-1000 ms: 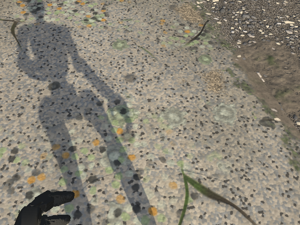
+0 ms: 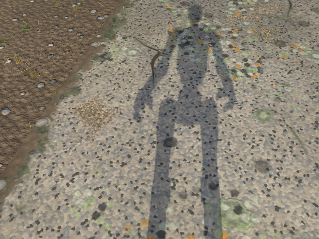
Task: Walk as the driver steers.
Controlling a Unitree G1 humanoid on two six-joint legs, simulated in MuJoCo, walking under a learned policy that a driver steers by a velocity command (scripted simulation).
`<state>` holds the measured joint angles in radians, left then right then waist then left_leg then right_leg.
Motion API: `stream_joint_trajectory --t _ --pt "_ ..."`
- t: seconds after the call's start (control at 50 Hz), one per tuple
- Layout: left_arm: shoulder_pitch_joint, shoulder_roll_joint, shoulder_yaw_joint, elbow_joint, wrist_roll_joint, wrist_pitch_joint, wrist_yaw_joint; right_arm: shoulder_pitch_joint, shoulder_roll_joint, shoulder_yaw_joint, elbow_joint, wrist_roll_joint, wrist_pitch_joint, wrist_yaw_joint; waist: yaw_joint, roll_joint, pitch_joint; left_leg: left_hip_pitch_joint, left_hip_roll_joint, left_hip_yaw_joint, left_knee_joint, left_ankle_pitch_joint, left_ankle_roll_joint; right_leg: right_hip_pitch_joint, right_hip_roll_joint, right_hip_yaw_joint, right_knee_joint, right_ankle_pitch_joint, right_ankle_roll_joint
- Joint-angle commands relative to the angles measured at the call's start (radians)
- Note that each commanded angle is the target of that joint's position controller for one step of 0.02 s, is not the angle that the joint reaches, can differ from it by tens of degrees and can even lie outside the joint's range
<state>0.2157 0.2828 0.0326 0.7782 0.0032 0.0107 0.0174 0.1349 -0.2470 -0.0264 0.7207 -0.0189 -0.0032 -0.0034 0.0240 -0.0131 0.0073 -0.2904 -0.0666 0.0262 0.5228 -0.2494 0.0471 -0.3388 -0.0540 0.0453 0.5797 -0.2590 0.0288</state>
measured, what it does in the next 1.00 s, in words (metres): steps on the spot, turning right: left foot, then right foot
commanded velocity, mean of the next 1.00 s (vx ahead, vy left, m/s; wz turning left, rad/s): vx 0.04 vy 0.00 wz -0.44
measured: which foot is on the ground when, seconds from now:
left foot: down 0.00-0.00, up 0.02-0.26, down 0.28-0.76, up 0.78-1.00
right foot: down 0.00-0.28, up 0.30-0.74, down 0.76-1.00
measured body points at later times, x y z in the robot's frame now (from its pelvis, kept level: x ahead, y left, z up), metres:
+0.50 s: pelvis +0.02 +0.03 +0.01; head +0.05 +0.05 +0.46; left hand +0.23 +0.28 -0.10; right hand +0.06 -0.27 -0.08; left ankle +0.03 +0.12 -0.73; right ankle -0.04 -0.12 -0.65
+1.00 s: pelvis +0.02 -0.04 +0.02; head +0.03 -0.07 +0.47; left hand +0.26 +0.14 -0.07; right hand -0.02 -0.35 -0.10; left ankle +0.11 +0.10 -0.66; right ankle -0.04 -0.11 -0.73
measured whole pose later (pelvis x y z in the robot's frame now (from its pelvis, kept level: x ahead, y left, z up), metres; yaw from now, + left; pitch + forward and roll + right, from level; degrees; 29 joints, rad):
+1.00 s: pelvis +0.02 -0.04 +0.02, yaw -29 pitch +1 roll +1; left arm 0.24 0.26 0.05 0.70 0.00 -0.02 0.01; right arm 0.20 -0.34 -0.09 0.79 0.01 -0.01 0.01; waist 0.00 0.04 0.01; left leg -0.52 0.07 0.01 0.96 -0.25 -0.04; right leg -0.16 0.02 -0.01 0.33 -0.20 -0.05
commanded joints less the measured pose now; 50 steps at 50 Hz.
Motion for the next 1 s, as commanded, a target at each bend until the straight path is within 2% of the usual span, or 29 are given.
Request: stream_joint_trajectory --t 0.02,0.08,0.1,0.14,0.16,0.2,0.26,0.28,0.3,0.32,0.34,0.36,0.38,0.42,0.46,0.52,0.6,0.66,0.7,0.74,0.76,0.78,0.8,0.82,0.84,0.86,0.88,0.94,1.0 --pt "-0.036 0.214 0.067 -0.088 -0.014 -0.008 0.002 0.045 -0.133 -0.049 -0.054 -0.01 -0.005 -0.026 -0.053 -0.177 -0.058 -0.006 0.026 0.018 0.081 -0.005 -0.021 0.054 -0.137 0.234 -0.149 0.343 -0.158" --pt "0.028 0.192 0.066 -0.087 0.003 -0.018 0.005 -0.046 -0.104 -0.053 -0.089 0.008 0.013 -0.032 0.014 -0.252 -0.065 -0.19 -0.024 -0.047 0.296 -0.284 -0.045 0.179 -0.235 0.437 -0.218 0.417 -0.275" --pt "0.037 0.203 0.072 -0.09 0.005 -0.029 0.006 -0.047 -0.116 -0.059 -0.093 0.013 0.013 -0.029 0.023 -0.231 -0.087 -0.241 -0.011 -0.09 0.405 -0.365 -0.049 0.226 -0.256 0.462 -0.211 0.494 -0.296" --pt "-0.011 0.207 0.082 -0.099 -0.016 -0.027 0.017 -0.026 -0.115 -0.061 -0.087 0.022 0.01 -0.027 -0.006 -0.148 -0.118 -0.255 0.024 -0.116 0.372 -0.319 -0.068 0.263 -0.214 0.398 -0.172 0.557 -0.251" --pt "-0.033 0.203 0.085 -0.103 -0.027 -0.014 0.022 -0.027 -0.106 -0.057 -0.084 0.026 0.006 -0.027 -0.008 -0.14 -0.125 -0.227 0.026 -0.108 0.288 -0.267 -0.081 0.263 -0.185 0.374 -0.164 0.548 -0.222" --pt "-0.06 0.202 0.091 -0.113 -0.031 0.021 0.029 -0.014 -0.087 -0.051 -0.076 0.032 -0.003 -0.015 -0.009 -0.159 -0.143 -0.114 0.003 -0.079 0.161 -0.168 -0.098 0.218 -0.139 0.35 -0.157 0.534 -0.2" --pt "-0.107 0.186 0.091 -0.139 -0.042 0.044 0.029 0.089 -0.106 -0.066 -0.041 0.031 -0.005 0.004 -0.06 -0.152 -0.146 0.1 -0.003 -0.04 -0.136 0.074 -0.078 0.107 -0.071 0.336 -0.129 0.301 -0.146" --pt "-0.075 0.148 0.081 -0.138 -0.034 0.043 0.028 0.11 -0.162 -0.084 -0.04 0.02 0.0 -0.003 -0.045 -0.062 -0.137 0.212 0.113 -0.135 -0.186 0.097 -0.037 -0.018 -0.014 0.291 -0.042 0.082 -0.094" --pt "-0.033 0.078 0.063 -0.153 -0.019 0.035 0.024 0.083 -0.273 -0.107 -0.059 -0.007 0.014 -0.012 -0.004 0.255 -0.1 0.249 0.364 -0.429 -0.244 0.219 0.102 -0.235 0.152 0.126 0.175 -0.257 -0.024" --pt "-0.027 0.159 0.087 -0.15 -0.006 0.018 0.024 0.071 -0.247 -0.097 -0.079 -0.041 0.005 -0.009 -0.023 0.249 -0.09 0.164 0.486 -0.543 -0.258 0.276 0.219 -0.259 0.111 0.134 0.403 -0.38 0.009" --pt "-0.014 0.21 0.107 -0.126 -0.016 0.016 0.022 0.015 -0.196 -0.08 -0.095 -0.037 -0.005 -0.012 0.0 0.151 -0.054 0.131 0.449 -0.461 -0.253 0.277 0.222 -0.26 0.088 0.148 0.52 -0.328 0.014" --pt "0.01 0.205 0.112 -0.1 -0.02 0.024 0.026 -0.036 -0.168 -0.073 -0.099 -0.02 -0.013 -0.015 0.023 0.111 -0.025 0.128 0.379 -0.356 -0.236 0.256 0.174 -0.274 0.078 0.134 0.56 -0.263 0.023" --pt "0.023 0.19 0.112 -0.083 -0.018 0.034 0.032 -0.056 -0.153 -0.069 -0.102 -0.002 -0.017 -0.02 0.022 0.107 -0.015 0.153 0.339 -0.289 -0.227 0.247 0.143 -0.297 0.07 0.128 0.585 -0.202 0.037" --pt "0.001 0.159 0.103 -0.095 -0.022 0.04 0.029 -0.03 -0.145 -0.062 -0.091 0.003 -0.016 -0.033 -0.002 0.128 -0.014 0.169 0.308 -0.192 -0.215 0.394 0.15 -0.3 0.069 0.091 0.629 -0.14 0.066" --pt "-0.052 0.132 0.091 -0.13 -0.032 0.037 0.022 0.019 -0.149 -0.065 -0.077 0.0 -0.007 -0.043 -0.034 0.142 -0.025 0.243 0.311 -0.148 -0.214 0.441 0.169 -0.329 0.056 0.057 0.561 -0.11 0.087" --pt "-0.097 0.111 0.077 -0.167 -0.027 0.038 0.01 0.059 -0.177 -0.076 -0.062 0.002 0.006 -0.049 -0.065 0.145 -0.047 0.321 0.351 -0.13 -0.218 0.451 0.191 -0.318 0.022 0.03 0.443 -0.112 0.104" --pt "-0.114 0.1 0.067 -0.198 -0.022 0.043 -0.009 0.034 -0.214 -0.092 -0.061 0.008 0.012 -0.036 -0.068 0.156 -0.044 0.273 0.372 -0.062 -0.227 0.446 0.196 -0.201 -0.007 -0.031 0.297 -0.117 0.085" --pt "-0.112 0.105 0.07 -0.214 -0.023 0.05 -0.021 0.026 -0.231 -0.1 -0.054 0.019 0.014 -0.02 -0.065 0.165 -0.048 0.253 0.382 -0.02 -0.2 0.486 0.186 -0.115 0.005 -0.082 0.191 -0.118 0.054" --pt "-0.108 0.107 0.074 -0.224 -0.026 0.058 -0.032 0.023 -0.241 -0.106 -0.048 0.035 0.012 -0.013 -0.056 0.172 -0.052 0.26 0.396 -0.007 -0.163 0.491 0.165 -0.067 0.013 -0.1 0.098 -0.102 0.023" --pt "-0.052 0.104 0.08 -0.209 -0.022 0.061 -0.038 0.009 -0.233 -0.102 -0.034 0.058 0.01 -0.01 -0.012 0.151 -0.063 0.209 0.366 0.031 -0.067 0.449 0.106 0.078 0.046 -0.119 -0.125 0.052 -0.033" --pt "-0.006 0.146 0.094 -0.196 -0.016 0.059 -0.029 0.065 -0.196 -0.09 -0.008 0.053 0.005 -0.006 -0.002 0.073 -0.089 0.122 0.318 0.083 0.034 0.351 0.038 0.23 0.044 -0.069 -0.223 0.224 -0.07" --pt "0.047 0.244 0.116 -0.203 -0.011 0.053 -0.009 0.06 -0.131 -0.065 -0.029 0.002 -0.001 -0.001 -0.006 -0.163 -0.143 -0.12 0.224 0.154 0.29 -0.02 -0.057 0.448 -0.168 0.207 -0.208 0.623 -0.146" --pt "0.021 0.271 0.11 -0.221 0.015 0.034 -0.009 0.027 -0.124 -0.059 -0.064 -0.012 0.002 -0.007 0.003 -0.266 -0.163 -0.294 0.107 0.082 0.501 -0.447 -0.118 0.409 -0.376 0.414 -0.188 0.777 -0.367" --pt "0.052 0.215 0.098 -0.206 0.01 0.012 -0.016 -0.012 -0.191 -0.079 -0.057 0.006 0.008 -0.011 0.056 -0.133 -0.192 -0.316 0.128 -0.02 0.622 -0.432 -0.12 0.38 -0.337 0.362 -0.23 0.543 -0.396" --pt "0.046 0.191 0.088 -0.178 -0.002 -0.004 -0.017 -0.019 -0.194 -0.082 -0.059 0.028 0.008 -0.004 0.036 -0.135 -0.143 -0.352 0.146 -0.039 0.622 -0.348 -0.101 0.355 -0.267 0.298 -0.271 0.241 -0.336" --pt "0.019 0.167 0.082 -0.164 -0.016 -0.013 -0.015 -0.014 -0.189 -0.085 -0.04 0.03 0.006 -0.003 0.022 -0.109 -0.103 -0.375 0.163 -0.044 0.578 -0.261 -0.088 0.328 -0.211 0.275 -0.313 -0.069 -0.279" --pt "-0.001 0.144 0.07 -0.158 -0.023 -0.019 -0.013 -0.023 -0.201 -0.088 -0.036 0.024 0.004 -0.002 0.019 -0.133 -0.051 -0.395 0.164 -0.041 0.544 -0.177 -0.088 0.299 -0.195 0.28 -0.361 -0.196 -0.257" --pt "-0.012 0.139 0.06 -0.15 -0.001 -0.042 -0.004 0.003 -0.187 -0.086 -0.011 0.033 -0.02 0.008 -0.004 -0.142 -0.008 -0.387 0.156 -0.038 0.49 -0.004 -0.086 0.282 -0.175 0.25 -0.439 -0.184 -0.246" --pt "0.009 0.146 0.063 -0.127 0.006 -0.069 0.0 -0.015 -0.156 -0.072 0.001 0.038 -0.036 0.012 0.007 -0.107 0.009 -0.398 0.166 -0.051 0.367 0.083 -0.086 0.308 -0.178 0.175 -0.458 -0.087 -0.229"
